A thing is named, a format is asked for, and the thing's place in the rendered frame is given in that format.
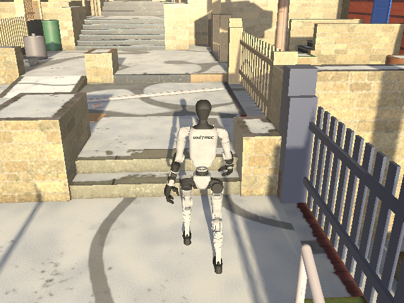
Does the robot right forearm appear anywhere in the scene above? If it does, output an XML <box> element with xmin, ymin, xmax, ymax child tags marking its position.
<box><xmin>225</xmin><ymin>151</ymin><xmax>234</xmax><ymax>169</ymax></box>

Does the robot left foot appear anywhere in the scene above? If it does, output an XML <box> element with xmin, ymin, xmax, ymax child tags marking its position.
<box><xmin>182</xmin><ymin>231</ymin><xmax>191</xmax><ymax>246</ymax></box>

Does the left robot thigh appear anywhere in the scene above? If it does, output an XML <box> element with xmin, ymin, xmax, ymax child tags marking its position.
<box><xmin>181</xmin><ymin>175</ymin><xmax>193</xmax><ymax>208</ymax></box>

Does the robot right upper arm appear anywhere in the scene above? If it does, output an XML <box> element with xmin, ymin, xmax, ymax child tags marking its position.
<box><xmin>216</xmin><ymin>127</ymin><xmax>232</xmax><ymax>160</ymax></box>

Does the left robot hand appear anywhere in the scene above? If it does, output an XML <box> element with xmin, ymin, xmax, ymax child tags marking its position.
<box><xmin>164</xmin><ymin>184</ymin><xmax>179</xmax><ymax>204</ymax></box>

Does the robot left forearm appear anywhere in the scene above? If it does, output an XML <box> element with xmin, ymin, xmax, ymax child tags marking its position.
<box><xmin>166</xmin><ymin>153</ymin><xmax>181</xmax><ymax>186</ymax></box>

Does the robot left upper arm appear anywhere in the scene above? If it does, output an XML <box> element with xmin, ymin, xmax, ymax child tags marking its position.
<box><xmin>175</xmin><ymin>126</ymin><xmax>190</xmax><ymax>163</ymax></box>

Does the right robot hand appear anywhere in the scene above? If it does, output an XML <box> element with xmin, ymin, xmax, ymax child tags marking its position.
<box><xmin>218</xmin><ymin>165</ymin><xmax>233</xmax><ymax>176</ymax></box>

